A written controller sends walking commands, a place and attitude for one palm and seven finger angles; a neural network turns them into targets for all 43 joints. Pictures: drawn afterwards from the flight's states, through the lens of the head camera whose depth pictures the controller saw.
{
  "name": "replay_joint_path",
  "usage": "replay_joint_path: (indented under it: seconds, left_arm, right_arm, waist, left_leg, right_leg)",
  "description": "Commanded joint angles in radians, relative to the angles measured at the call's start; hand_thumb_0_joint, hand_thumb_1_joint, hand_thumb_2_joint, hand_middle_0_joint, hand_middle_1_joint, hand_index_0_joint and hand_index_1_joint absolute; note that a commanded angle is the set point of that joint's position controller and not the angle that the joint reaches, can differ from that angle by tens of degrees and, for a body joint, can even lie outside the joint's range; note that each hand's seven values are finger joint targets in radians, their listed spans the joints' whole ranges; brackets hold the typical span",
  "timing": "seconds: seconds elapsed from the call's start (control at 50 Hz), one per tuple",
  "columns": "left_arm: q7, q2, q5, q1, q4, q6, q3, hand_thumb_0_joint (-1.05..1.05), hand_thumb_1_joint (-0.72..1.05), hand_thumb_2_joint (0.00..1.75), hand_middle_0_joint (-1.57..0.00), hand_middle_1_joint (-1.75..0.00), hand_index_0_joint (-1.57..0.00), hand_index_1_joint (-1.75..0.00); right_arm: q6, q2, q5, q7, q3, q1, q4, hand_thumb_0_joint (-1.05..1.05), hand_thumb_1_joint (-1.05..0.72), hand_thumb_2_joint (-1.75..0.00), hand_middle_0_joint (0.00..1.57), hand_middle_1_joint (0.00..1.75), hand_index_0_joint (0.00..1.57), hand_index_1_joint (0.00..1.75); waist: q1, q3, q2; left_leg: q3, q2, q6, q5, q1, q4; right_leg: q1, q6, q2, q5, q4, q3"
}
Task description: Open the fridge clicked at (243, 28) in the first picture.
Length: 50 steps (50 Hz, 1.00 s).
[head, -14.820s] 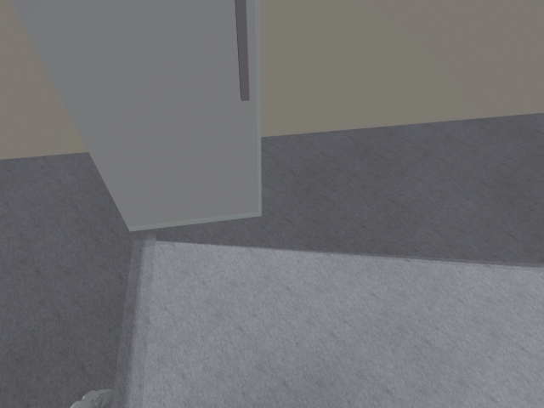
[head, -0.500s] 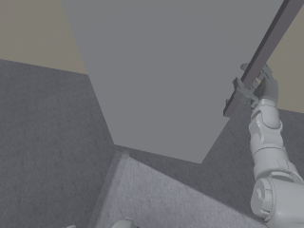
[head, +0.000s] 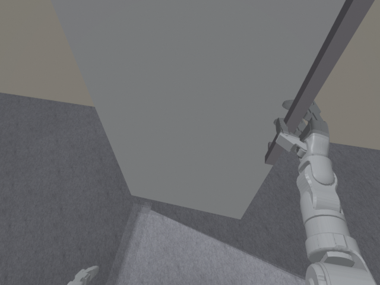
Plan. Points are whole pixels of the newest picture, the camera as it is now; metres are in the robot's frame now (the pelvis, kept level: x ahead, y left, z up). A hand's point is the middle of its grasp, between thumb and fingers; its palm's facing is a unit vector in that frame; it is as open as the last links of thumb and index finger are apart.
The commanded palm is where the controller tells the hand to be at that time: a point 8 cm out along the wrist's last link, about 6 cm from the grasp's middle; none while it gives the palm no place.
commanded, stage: pull the door a little, standing still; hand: right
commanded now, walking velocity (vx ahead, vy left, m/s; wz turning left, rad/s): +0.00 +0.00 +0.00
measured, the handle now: (304, 89) +0.48 -0.17 +0.18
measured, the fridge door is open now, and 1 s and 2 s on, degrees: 2 33 70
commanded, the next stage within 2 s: walk backward, drawing the door open in 0.16 s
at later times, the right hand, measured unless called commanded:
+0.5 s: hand (272, 178) +0.31 -0.11 +0.10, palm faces +0.01 +0.99 -0.12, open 6.5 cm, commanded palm +0.28 -0.16 +0.10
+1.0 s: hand (218, 252) +0.18 -0.02 +0.10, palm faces +0.09 +0.99 -0.14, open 6.5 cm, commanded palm +0.14 -0.06 +0.10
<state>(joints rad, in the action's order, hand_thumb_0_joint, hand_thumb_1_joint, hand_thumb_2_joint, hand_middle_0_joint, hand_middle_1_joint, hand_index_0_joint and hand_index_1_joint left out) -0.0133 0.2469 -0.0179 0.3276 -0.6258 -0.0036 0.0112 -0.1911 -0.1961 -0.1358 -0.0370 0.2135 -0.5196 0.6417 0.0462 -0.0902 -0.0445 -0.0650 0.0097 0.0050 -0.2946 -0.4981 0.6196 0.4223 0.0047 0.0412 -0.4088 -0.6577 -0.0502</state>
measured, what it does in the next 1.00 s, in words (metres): steps to the left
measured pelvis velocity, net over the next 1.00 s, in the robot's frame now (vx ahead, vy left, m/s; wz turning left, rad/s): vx -0.10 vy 0.11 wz -0.21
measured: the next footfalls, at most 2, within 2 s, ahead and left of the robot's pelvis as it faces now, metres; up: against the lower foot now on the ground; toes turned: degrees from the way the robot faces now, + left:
right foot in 1.06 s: -0.08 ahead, -0.02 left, +0.00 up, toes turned -19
left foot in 1.30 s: -0.02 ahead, +0.37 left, +0.00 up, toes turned -26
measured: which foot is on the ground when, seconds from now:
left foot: down 0.00-1.00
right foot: down 0.00-0.84, up 0.86-1.00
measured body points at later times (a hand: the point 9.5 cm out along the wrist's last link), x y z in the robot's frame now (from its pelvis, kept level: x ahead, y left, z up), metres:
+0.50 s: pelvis -0.02 +0.00 +0.01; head +0.00 +0.01 +0.46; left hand +0.14 +0.23 -0.09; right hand +0.30 -0.17 +0.11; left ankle +0.00 +0.12 -0.72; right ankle -0.06 -0.11 -0.72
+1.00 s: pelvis -0.10 +0.11 +0.00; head -0.07 +0.12 +0.45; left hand +0.09 +0.31 -0.11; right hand +0.16 -0.07 +0.11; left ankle +0.00 +0.12 -0.72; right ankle -0.12 -0.02 -0.69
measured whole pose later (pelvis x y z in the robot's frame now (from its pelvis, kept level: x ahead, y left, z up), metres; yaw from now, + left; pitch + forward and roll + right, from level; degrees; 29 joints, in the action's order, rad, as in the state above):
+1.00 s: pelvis -0.10 +0.11 +0.00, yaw -12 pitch -1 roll -1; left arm -0.11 0.19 0.01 0.20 -0.63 0.02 0.00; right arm -0.03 -0.10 0.01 0.07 -0.13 0.05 -0.12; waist 0.06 0.07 -0.03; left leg -0.29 0.00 0.16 -0.16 -0.36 0.51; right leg 0.41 0.00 0.04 -0.41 -0.89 -0.06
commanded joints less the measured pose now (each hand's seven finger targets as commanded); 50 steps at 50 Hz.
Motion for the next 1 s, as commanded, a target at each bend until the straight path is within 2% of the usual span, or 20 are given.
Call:
replay_joint_path:
  seconds: [0.0, 0.06, 0.1, 0.22, 0.24, 0.26, 0.3, 0.32, 0.42, 0.48, 0.54, 0.66, 0.74, 0.8, 0.82, 0.84, 0.9, 0.94, 0.96, 0.98]
  left_arm:
    - [-0.012, 0.119, 0.005, 0.040, 0.105, 0.041, 0.041, 0.00, 0.90, 0.90, -0.20, -0.30, -0.20, -0.30]
    - [-0.007, 0.119, 0.002, 0.021, 0.126, 0.045, 0.040, 0.00, 0.90, 0.90, -0.20, -0.30, -0.20, -0.30]
    - [-0.003, 0.109, -0.002, -0.007, 0.145, 0.050, 0.037, 0.00, 0.90, 0.90, -0.20, -0.30, -0.20, -0.30]
    - [0.000, 0.097, -0.007, -0.080, 0.197, 0.058, 0.027, 0.00, 0.90, 0.90, -0.20, -0.30, -0.20, -0.30]
    - [-0.006, 0.099, -0.007, -0.092, 0.197, 0.058, 0.025, 0.00, 0.90, 0.90, -0.20, -0.30, -0.20, -0.30]
    - [-0.053, 0.090, -0.019, -0.102, 0.218, 0.052, 0.009, 0.00, 0.90, 0.90, -0.20, -0.30, -0.20, -0.30]
    - [-0.085, 0.084, -0.002, -0.146, 0.182, 0.028, 0.013, 0.00, 0.90, 0.90, -0.20, -0.30, -0.20, -0.30]
    - [-0.091, 0.084, 0.003, -0.157, 0.184, 0.019, 0.011, 0.00, 0.90, 0.90, -0.20, -0.30, -0.20, -0.30]
    - [-0.091, 0.085, 0.021, -0.199, 0.200, -0.014, 0.000, 0.00, 0.90, 0.90, -0.20, -0.30, -0.20, -0.30]
    - [-0.082, 0.075, 0.027, -0.222, 0.214, -0.029, -0.005, 0.00, 0.90, 0.90, -0.20, -0.30, -0.20, -0.30]
    - [-0.077, 0.065, 0.035, -0.239, 0.222, -0.036, -0.008, 0.00, 0.90, 0.90, -0.20, -0.30, -0.20, -0.30]
    - [-0.083, 0.064, 0.046, -0.261, 0.222, -0.024, 0.003, 0.00, 0.90, 0.90, -0.20, -0.30, -0.20, -0.30]
    - [-0.081, 0.042, 0.038, -0.247, 0.206, 0.011, 0.012, 0.00, 0.90, 0.90, -0.20, -0.30, -0.20, -0.30]
    - [-0.083, 0.008, 0.022, -0.229, 0.189, 0.039, 0.015, 0.00, 0.90, 0.90, -0.20, -0.30, -0.20, -0.30]
    - [-0.087, 0.003, 0.020, -0.236, 0.188, 0.048, 0.017, 0.00, 0.90, 0.90, -0.20, -0.30, -0.20, -0.30]
    - [-0.090, -0.005, 0.018, -0.243, 0.185, 0.057, 0.012, 0.00, 0.90, 0.90, -0.20, -0.30, -0.20, -0.30]
    - [-0.101, -0.009, 0.031, -0.248, 0.175, 0.089, 0.004, 0.00, 0.90, 0.90, -0.20, -0.30, -0.20, -0.30]
    - [-0.106, -0.013, 0.040, -0.233, 0.168, 0.103, -0.007, 0.00, 0.90, 0.90, -0.20, -0.30, -0.20, -0.30]
    - [-0.106, -0.003, 0.035, -0.225, 0.163, 0.112, -0.010, 0.00, 0.90, 0.90, -0.20, -0.30, -0.20, -0.30]
    - [-0.107, -0.011, 0.038, -0.186, 0.156, 0.126, -0.018, 0.00, 0.90, 0.90, -0.20, -0.30, -0.20, -0.30]
  right_arm:
    - [-0.066, -0.139, -0.007, -0.011, 0.007, -0.342, -0.259, 0.00, -0.90, -0.90, 0.45, 1.40, 0.45, 1.40]
    - [-0.069, -0.120, -0.015, -0.017, -0.005, -0.243, -0.301, 0.00, -0.90, -0.90, 0.45, 1.40, 0.45, 1.40]
    - [-0.069, -0.098, -0.020, -0.020, -0.021, -0.180, -0.366, 0.00, -0.90, -0.90, 0.45, 1.40, 0.45, 1.40]
    - [-0.031, -0.056, -0.021, -0.012, -0.062, 0.038, -0.568, 0.00, -0.90, -0.90, 0.45, 1.40, 0.45, 1.40]
    - [-0.023, -0.089, -0.018, -0.002, -0.045, -0.008, -0.613, 0.00, -0.90, -0.90, 0.45, 1.40, 0.45, 1.40]
    - [-0.052, -0.285, 0.080, 0.054, -0.035, -0.256, -0.702, 0.00, -0.90, -0.90, 0.45, 1.40, 0.45, 1.40]
    - [-0.032, -0.121, 0.083, 0.079, -0.126, -0.003, -0.612, 0.00, -0.90, -0.90, 0.45, 1.40, 0.45, 1.40]
    - [-0.024, -0.092, 0.087, 0.083, -0.159, 0.029, -0.630, 0.00, -0.90, -0.90, 0.45, 1.40, 0.45, 1.40]
    - [-0.006, -0.054, 0.104, 0.097, -0.221, 0.111, -0.717, 0.00, -0.90, -0.90, 0.45, 1.40, 0.45, 1.40]
    - [0.003, -0.037, 0.111, 0.101, -0.241, 0.159, -0.775, 0.00, -0.90, -0.90, 0.45, 1.40, 0.45, 1.40]
    - [0.015, -0.017, 0.118, 0.103, -0.256, 0.218, -0.807, 0.00, -0.90, -0.90, 0.45, 1.40, 0.45, 1.40]
    - [0.037, -0.011, 0.142, 0.100, -0.270, 0.286, -0.903, 0.00, -0.90, -0.90, 0.45, 1.40, 0.45, 1.40]
    - [0.039, 0.008, 0.150, 0.096, -0.288, 0.348, -0.971, 0.00, -0.90, -0.90, 0.45, 1.40, 0.45, 1.40]
    - [0.049, -0.014, 0.144, 0.102, -0.276, 0.389, -1.007, 0.00, -0.90, -0.90, 0.45, 1.40, 0.45, 1.40]
    - [0.052, -0.028, 0.146, 0.106, -0.258, 0.402, -1.018, 0.00, -0.90, -0.90, 0.45, 1.40, 0.45, 1.40]
    - [0.055, -0.018, 0.149, 0.106, -0.262, 0.403, -1.032, 0.00, -0.90, -0.90, 0.45, 1.40, 0.45, 1.40]
    - [0.078, 0.005, 0.159, 0.105, -0.280, 0.423, -1.012, 0.00, -0.90, -0.90, 0.45, 1.40, 0.45, 1.40]
    - [0.081, 0.029, 0.168, 0.103, -0.317, 0.393, -1.032, 0.00, -0.90, -0.90, 0.45, 1.40, 0.45, 1.40]
    - [0.086, 0.035, 0.164, 0.104, -0.341, 0.375, -1.044, 0.00, -0.90, -0.90, 0.45, 1.40, 0.45, 1.40]
    - [0.082, 0.045, 0.160, 0.105, -0.357, 0.365, -1.067, 0.00, -0.90, -0.90, 0.45, 1.40, 0.45, 1.40]
  waist:
    - [-0.010, -0.385, 0.014]
    - [-0.028, -0.388, 0.073]
    - [-0.043, -0.375, 0.034]
    - [-0.069, -0.316, 0.070]
    - [-0.063, -0.314, 0.063]
    - [-0.007, -0.235, 0.040]
    - [-0.023, -0.194, 0.103]
    - [-0.020, -0.202, 0.101]
    - [-0.011, -0.207, -0.014]
    - [-0.009, -0.203, -0.027]
    - [-0.007, -0.173, -0.037]
    - [-0.001, -0.094, -0.049]
    - [0.008, -0.154, -0.010]
    - [0.011, -0.195, 0.171]
    - [-0.003, -0.187, 0.210]
    - [-0.016, -0.176, 0.236]
    - [-0.027, -0.127, 0.216]
    - [-0.018, -0.096, 0.191]
    - [-0.004, -0.073, 0.157]
    - [0.021, -0.065, 0.105]
  left_leg:
    - [0.018, -0.018, 0.018, 0.593, 0.309, 0.016]
    - [0.015, -0.016, 0.022, 0.608, 0.349, 0.018]
    - [0.015, -0.013, 0.021, 0.608, 0.354, 0.016]
    - [0.010, -0.008, 0.020, 0.561, 0.383, -0.005]
    - [0.013, -0.007, 0.019, 0.554, 0.383, -0.013]
    - [0.085, 0.078, 0.020, 0.497, 0.408, -0.097]
    - [0.087, 0.119, 0.034, 0.457, 0.385, -0.139]
    - [0.078, 0.123, 0.032, 0.488, 0.377, -0.130]
    - [0.008, 0.057, -0.005, 0.479, 0.324, -0.062]
    - [0.002, 0.037, -0.011, 0.407, 0.311, -0.057]
    - [-0.002, 0.024, -0.018, 0.311, 0.301, -0.053]
    - [0.032, 0.014, -0.019, 0.128, 0.294, -0.037]
    - [0.044, 0.041, -0.006, 0.233, 0.363, -0.127]
    - [0.072, 0.136, 0.025, 0.180, 0.369, -0.275]
    - [0.073, 0.170, 0.039, 0.162, 0.380, -0.317]
    - [0.062, 0.201, 0.064, 0.152, 0.398, -0.329]
    - [0.013, 0.266, 0.153, 0.190, 0.350, -0.309]
    - [-0.051, 0.259, 0.151, 0.177, 0.300, -0.319]
    - [-0.082, 0.244, 0.124, 0.191, 0.254, -0.288]
    - [-0.124, 0.187, 0.053, 0.193, 0.197, -0.210]
  right_leg:
    - [-0.114, 0.006, -0.029, 0.634, 0.033, 0.022]
    - [-0.103, 0.008, -0.027, 0.646, 0.040, 0.024]
    - [-0.113, 0.006, -0.026, 0.650, 0.050, 0.019]
    - [-0.113, 0.006, -0.025, 0.572, 0.087, 0.012]
    - [-0.122, 0.006, -0.027, 0.549, 0.092, 0.012]
    - [-0.121, 0.031, -0.018, 0.384, 0.113, 0.023]
    - [-0.170, 0.027, 0.000, 0.361, 0.101, 0.041]
    - [-0.204, 0.025, 0.009, 0.410, 0.106, 0.044]
    - [-0.311, 0.021, 0.079, 0.790, 0.173, 0.108]
    - [-0.326, 0.017, 0.098, 0.854, 0.198, 0.129]
    - [-0.282, 0.025, 0.112, 0.789, 0.239, 0.153]
    - [-0.120, 0.081, 0.178, 0.532, 0.315, 0.283]
    - [-0.110, 0.059, 0.125, 0.424, 0.265, 0.210]
    - [-0.129, 0.010, -0.009, 0.241, 0.119, 0.036]
    - [-0.090, 0.000, -0.044, 0.137, 0.021, -0.001]
    - [-0.032, -0.007, -0.059, 0.059, -0.096, -0.011]
    - [0.041, -0.013, -0.017, -0.032, -0.344, -0.010]
    - [-0.014, -0.013, 0.010, -0.045, -0.298, -0.029]
    - [-0.076, -0.005, 0.032, -0.042, -0.184, -0.013]
    - [-0.170, 0.003, 0.029, 0.024, -0.012, -0.014]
